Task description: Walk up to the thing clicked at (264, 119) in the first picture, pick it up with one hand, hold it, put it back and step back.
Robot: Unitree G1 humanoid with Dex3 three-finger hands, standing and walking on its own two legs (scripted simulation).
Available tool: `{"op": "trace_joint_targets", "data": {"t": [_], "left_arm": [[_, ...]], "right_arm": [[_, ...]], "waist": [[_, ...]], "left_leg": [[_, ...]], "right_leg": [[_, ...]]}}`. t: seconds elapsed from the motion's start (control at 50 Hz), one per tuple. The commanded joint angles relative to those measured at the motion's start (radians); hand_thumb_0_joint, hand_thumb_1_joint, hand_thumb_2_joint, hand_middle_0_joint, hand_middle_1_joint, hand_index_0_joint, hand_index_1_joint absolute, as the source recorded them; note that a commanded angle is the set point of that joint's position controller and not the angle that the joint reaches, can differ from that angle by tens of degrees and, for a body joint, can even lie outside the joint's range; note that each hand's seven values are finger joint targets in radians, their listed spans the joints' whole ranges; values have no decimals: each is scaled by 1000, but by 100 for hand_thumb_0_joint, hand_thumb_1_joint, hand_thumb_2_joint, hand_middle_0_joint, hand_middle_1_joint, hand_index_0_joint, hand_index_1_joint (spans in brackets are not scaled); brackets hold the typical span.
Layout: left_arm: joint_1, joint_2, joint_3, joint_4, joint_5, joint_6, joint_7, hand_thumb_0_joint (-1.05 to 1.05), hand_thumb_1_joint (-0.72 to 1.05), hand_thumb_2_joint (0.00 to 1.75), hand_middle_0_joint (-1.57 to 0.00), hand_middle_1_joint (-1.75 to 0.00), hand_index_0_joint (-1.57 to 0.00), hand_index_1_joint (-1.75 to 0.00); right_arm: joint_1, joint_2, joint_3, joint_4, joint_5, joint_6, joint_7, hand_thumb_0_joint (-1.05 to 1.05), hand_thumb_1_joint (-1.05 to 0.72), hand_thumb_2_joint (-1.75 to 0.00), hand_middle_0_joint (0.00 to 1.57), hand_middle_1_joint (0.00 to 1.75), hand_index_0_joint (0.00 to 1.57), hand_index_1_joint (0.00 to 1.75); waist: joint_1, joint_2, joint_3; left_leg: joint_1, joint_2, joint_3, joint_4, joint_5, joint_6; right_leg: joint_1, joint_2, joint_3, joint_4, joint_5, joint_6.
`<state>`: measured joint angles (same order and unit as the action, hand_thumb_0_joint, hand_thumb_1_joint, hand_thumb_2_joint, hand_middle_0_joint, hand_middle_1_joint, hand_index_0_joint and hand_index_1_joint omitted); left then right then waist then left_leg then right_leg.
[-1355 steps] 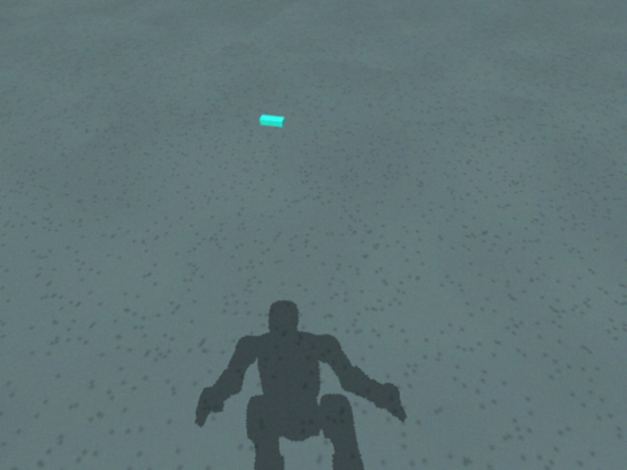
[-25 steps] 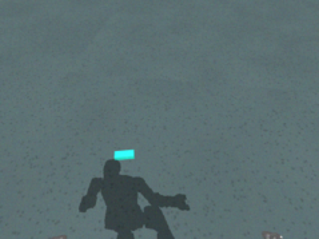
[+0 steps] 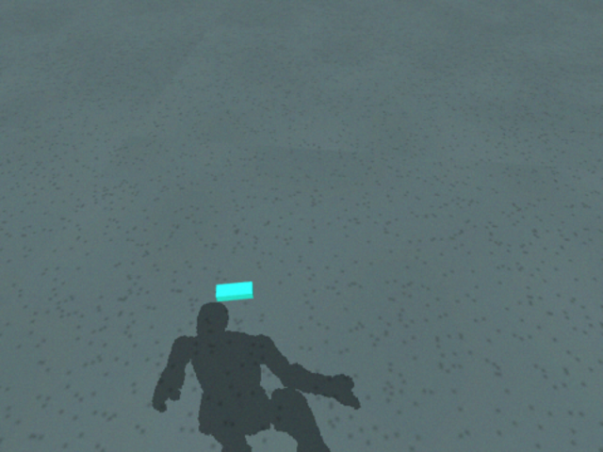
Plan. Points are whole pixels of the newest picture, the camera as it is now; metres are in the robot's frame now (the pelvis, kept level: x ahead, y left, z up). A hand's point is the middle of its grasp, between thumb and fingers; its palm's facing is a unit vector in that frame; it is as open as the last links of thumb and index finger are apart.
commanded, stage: stand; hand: left
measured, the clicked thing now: (234, 291) +0.82 +0.26 -0.77
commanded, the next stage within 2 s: walk up in 0.60 s
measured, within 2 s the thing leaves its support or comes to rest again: neither
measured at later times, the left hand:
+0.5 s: hand out of the picture +0.06 +0.25 -0.16, palm faces -0.04 -0.94 -0.33, open 7.3 cm
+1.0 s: hand out of the picture +0.12 +0.24 -0.14, palm faces +0.05 -0.91 -0.41, open 7.3 cm
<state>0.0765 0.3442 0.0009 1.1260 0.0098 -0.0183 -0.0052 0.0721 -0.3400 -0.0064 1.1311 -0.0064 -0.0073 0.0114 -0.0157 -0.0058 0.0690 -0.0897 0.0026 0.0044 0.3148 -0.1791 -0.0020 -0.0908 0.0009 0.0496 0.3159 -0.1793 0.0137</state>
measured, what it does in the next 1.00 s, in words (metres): walks ahead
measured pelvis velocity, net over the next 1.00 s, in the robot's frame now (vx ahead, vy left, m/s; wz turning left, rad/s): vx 0.09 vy -0.04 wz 0.04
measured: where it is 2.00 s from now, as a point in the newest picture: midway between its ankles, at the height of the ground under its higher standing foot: (308, 415)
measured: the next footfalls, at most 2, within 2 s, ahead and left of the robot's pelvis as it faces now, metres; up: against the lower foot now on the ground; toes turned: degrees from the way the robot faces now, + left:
left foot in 1.22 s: +0.33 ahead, +0.10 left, +0.00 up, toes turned +8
right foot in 1.64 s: +0.42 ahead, -0.14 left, +0.00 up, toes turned +2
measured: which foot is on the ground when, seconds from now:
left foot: down 0.00-0.84, up 0.86-1.00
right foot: down 0.00-1.00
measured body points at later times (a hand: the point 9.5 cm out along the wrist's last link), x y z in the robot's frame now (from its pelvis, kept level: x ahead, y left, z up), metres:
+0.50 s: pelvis +0.00 +0.00 +0.00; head +0.02 +0.00 +0.45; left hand +0.06 +0.30 -0.14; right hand +0.07 -0.30 -0.13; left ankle +0.00 +0.12 -0.75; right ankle +0.00 -0.13 -0.75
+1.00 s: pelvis +0.09 -0.04 -0.01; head +0.11 -0.05 +0.44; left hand +0.12 +0.29 -0.11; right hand +0.15 -0.36 -0.14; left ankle +0.09 +0.10 -0.69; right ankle +0.06 -0.14 -0.75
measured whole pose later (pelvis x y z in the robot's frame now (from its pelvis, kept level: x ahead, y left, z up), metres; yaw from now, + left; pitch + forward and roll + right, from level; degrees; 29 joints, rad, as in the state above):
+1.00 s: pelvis +0.09 -0.04 -0.01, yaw +2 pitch -3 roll +0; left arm 0.30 0.38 0.07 0.95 0.02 -0.07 -0.04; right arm 0.27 -0.43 -0.07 0.97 -0.02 -0.01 0.05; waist 0.01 0.05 0.09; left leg -0.39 0.00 -0.06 0.97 -0.37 0.03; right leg -0.08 0.01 -0.06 0.43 -0.29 -0.03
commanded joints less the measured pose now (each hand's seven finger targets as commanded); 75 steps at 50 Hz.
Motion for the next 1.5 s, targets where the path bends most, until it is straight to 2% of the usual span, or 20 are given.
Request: {"op": "trace_joint_targets", "data": {"t": [0.0,0.56,0.58,0.6,0.64,0.68,0.72,0.8,0.84,0.86,0.9,1.0,1.12,1.18,1.2,1.22,1.24,1.28,1.34,1.48], "left_arm": [[-38,212,36,-51,-5,-19,13,0,90,90,-20,-30,-20,-30],[18,216,24,-47,-3,-17,13,0,90,90,-20,-30,-20,-30],[49,285,84,-98,11,-23,-9,0,90,90,-20,-30,-20,-30],[61,276,88,-101,21,-24,-16,0,90,90,-20,-30,-20,-30],[8,238,91,-144,29,-22,-27,0,90,90,-20,-30,-20,-30],[-30,243,99,-186,27,-26,-31,0,90,90,-20,-30,-20,-30],[2,240,105,-208,18,-36,-43,0,90,90,-20,-30,-20,-30],[302,256,141,-125,27,-55,-31,0,90,90,-20,-30,-20,-30],[334,422,175,-175,42,-69,-17,0,90,90,-20,-30,-20,-30],[241,404,166,-221,28,-66,-20,0,90,90,-20,-30,-20,-30],[184,315,139,-253,2,-73,-16,0,90,90,-20,-30,-20,-30],[228,301,134,-292,3,-78,-13,0,90,90,-20,-30,-20,-30],[270,314,127,-335,3,-62,-16,0,90,90,-20,-30,-20,-30],[248,302,117,-369,0,-59,-8,0,90,90,-20,-30,-20,-30],[307,237,95,-376,-7,-56,-6,0,90,90,-20,-30,-20,-30],[360,192,90,-381,-20,-53,-6,0,90,90,-20,-30,-20,-30],[336,301,110,-363,-11,-47,5,0,90,90,-20,-30,-20,-30],[366,299,101,-335,-17,-41,-4,0,90,90,-20,-30,-20,-30],[421,283,106,-294,-3,-40,-22,0,90,90,-20,-30,-20,-30],[341,250,113,-316,14,-49,-37,0,90,90,-20,-30,-20,-30]], "right_arm": [[-43,-214,-45,-47,-2,-27,-12,0,-90,-90,20,30,20,30],[-4,-221,-30,-42,3,-26,-15,0,-90,-90,20,30,20,30],[80,-293,-84,-88,-10,-38,4,0,-90,-90,20,30,20,30],[112,-311,-95,-81,-18,-39,11,0,-90,-90,20,30,20,30],[126,-324,-116,-104,-22,-40,13,0,-90,-90,20,30,20,30],[151,-330,-128,-131,-26,-52,12,0,-90,-90,20,30,20,30],[133,-335,-132,-172,-26,-58,16,0,-90,-90,20,30,20,30],[31,-246,-108,-260,-19,-42,29,0,-90,-90,20,30,20,30],[54,-188,-87,-307,-11,-39,21,0,-90,-90,20,30,20,30],[71,-257,-103,-288,-17,-41,12,0,-90,-90,20,30,20,30],[144,-268,-105,-252,-4,-44,23,0,-90,-90,20,30,20,30],[164,-230,-101,-285,-8,-36,49,0,-90,-90,20,30,20,30],[95,-208,-112,-352,-12,-40,58,0,-90,-90,20,30,20,30],[288,-254,-141,-314,-20,-51,49,0,-90,-90,20,30,20,30],[410,-320,-167,-297,-39,-59,38,0,-90,-90,20,30,20,30],[439,-396,-182,-326,-38,-66,27,0,-90,-90,20,30,20,30],[385,-406,-188,-346,12,-66,27,0,-90,-90,20,30,20,30],[241,-335,-153,-386,14,-64,19,0,-90,-90,20,30,20,30],[192,-287,-130,-404,5,-76,20,0,-90,-90,20,30,20,30],[209,-315,-137,-427,-9,-74,35,0,-90,-90,20,30,20,30]], "waist": [[9,15,-72],[13,-9,-86],[0,6,-181],[-1,54,-123],[-23,131,33],[-42,119,101],[-19,145,61],[135,53,-85],[147,-249,-34],[103,-103,39],[50,-50,87],[42,-130,36],[60,-131,20],[-57,5,-63],[-105,191,-146],[-95,323,-188],[-90,165,-209],[-4,102,-33],[20,142,3],[6,181,33]], "left_leg": [[2,115,-98,-73,48,14],[4,122,-110,-45,138,22],[27,82,-132,7,-320,93],[-9,122,-198,-23,-506,121],[-2,233,-350,-130,-573,183],[28,322,-452,-166,-409,254],[24,315,-401,-152,-355,251],[-255,105,-88,245,-45,115],[-607,-87,-58,702,-401,43],[-595,3,-140,758,-356,43],[-559,45,-149,745,-222,39],[-478,36,-69,519,-136,2],[-277,30,58,302,30,31],[45,-2,60,214,3,84],[207,97,-95,147,-113,139],[299,361,-616,24,-243,239],[183,414,-708,-61,-326,299],[-50,338,-443,-88,-365,222],[-175,262,-224,-93,-187,203],[-250,236,-158,-101,-309,223]], "right_leg": [[-34,-111,78,-63,61,-28],[-30,-116,69,-36,130,-32],[-5,-45,34,60,-297,-71],[-93,-48,40,118,-420,-83],[-331,-5,-40,297,-322,-62],[-463,-56,-11,406,-296,-42],[-411,-93,8,352,-308,-51],[180,16,-106,91,-60,-45],[220,-406,551,-181,-411,-212],[113,-463,570,-154,-352,-289],[84,-317,312,-138,-164,-235],[117,-239,33,-34,390,-214],[6,-221,-41,29,351,-182],[-134,-175,-82,346,366,-155],[-272,-96,-121,632,215,-109],[-501,92,-80,856,-326,-68],[-453,36,68,948,-403,-91],[-432,-29,103,929,-268,-84],[-350,-63,30,770,-204,-51],[-294,-80,-75,425,-114,-21]]}}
